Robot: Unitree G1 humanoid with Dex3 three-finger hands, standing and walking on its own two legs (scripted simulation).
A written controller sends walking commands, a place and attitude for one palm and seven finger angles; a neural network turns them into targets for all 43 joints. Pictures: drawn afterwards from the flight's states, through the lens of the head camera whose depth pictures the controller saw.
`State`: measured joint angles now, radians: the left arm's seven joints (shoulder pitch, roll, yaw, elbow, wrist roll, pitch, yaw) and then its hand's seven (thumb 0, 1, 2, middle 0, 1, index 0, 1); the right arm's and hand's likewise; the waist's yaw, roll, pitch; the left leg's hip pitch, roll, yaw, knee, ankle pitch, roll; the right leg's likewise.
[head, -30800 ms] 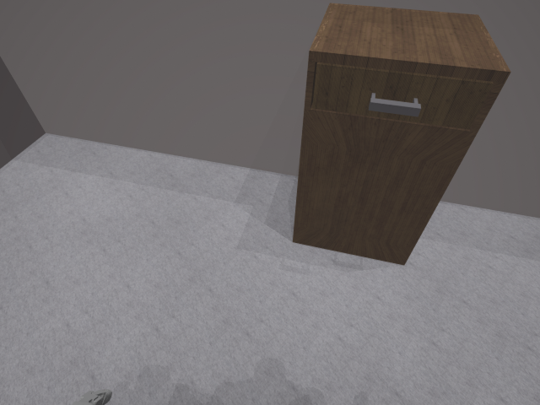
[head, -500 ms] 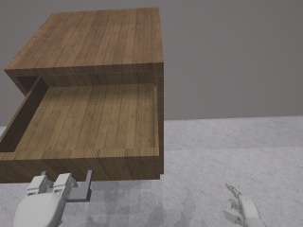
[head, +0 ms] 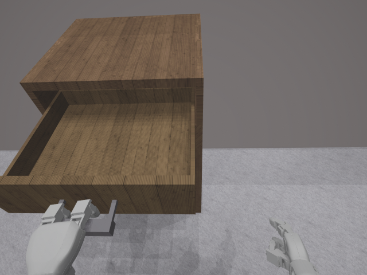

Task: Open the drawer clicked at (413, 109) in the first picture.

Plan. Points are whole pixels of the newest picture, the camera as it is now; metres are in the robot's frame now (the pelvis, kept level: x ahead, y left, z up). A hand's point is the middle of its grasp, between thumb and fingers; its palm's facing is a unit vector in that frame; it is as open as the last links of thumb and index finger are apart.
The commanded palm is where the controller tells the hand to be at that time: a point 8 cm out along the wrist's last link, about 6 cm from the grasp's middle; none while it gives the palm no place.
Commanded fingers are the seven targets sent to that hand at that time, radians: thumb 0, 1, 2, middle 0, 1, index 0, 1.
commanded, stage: lift the hand off the handle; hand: left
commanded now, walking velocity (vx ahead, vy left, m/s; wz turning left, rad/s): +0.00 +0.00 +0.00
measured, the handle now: (83, 215) +0.21 +0.24 +0.04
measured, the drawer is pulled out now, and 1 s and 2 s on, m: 0.30 0.30 0.30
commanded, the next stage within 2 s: draw the hand back to the body in 1.64 s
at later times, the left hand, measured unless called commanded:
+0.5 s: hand (73, 246) +0.16 +0.24 +0.03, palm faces +0.04 -0.09 -1.00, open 13.8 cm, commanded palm +0.13 +0.25 +0.09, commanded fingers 0.00 -0.50 0.30 -0.30 -1.20 -0.30 -1.20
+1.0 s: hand (49, 227) +0.16 +0.26 +0.10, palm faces +0.09 -0.11 -0.99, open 13.8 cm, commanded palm +0.13 +0.25 +0.16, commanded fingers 0.00 -0.50 0.30 -0.30 -1.20 -0.30 -1.20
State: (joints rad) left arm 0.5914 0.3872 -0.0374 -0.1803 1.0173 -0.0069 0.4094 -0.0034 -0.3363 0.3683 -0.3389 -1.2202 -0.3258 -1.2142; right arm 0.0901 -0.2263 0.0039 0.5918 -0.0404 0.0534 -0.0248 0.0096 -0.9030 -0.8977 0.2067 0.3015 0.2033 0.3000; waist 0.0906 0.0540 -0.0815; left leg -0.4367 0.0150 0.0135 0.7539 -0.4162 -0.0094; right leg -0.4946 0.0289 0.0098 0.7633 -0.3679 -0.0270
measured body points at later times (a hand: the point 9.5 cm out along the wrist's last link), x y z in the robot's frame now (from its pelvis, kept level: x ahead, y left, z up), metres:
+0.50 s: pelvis -0.01 +0.00 +0.00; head +0.01 -0.03 +0.45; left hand +0.15 +0.24 +0.08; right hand +0.21 -0.21 -0.10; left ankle -0.02 +0.13 -0.71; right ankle +0.01 -0.10 -0.71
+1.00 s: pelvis +0.00 +0.02 +0.02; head -0.01 -0.02 +0.47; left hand +0.15 +0.26 +0.16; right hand +0.24 -0.18 -0.06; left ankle -0.02 +0.13 -0.71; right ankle +0.01 -0.10 -0.71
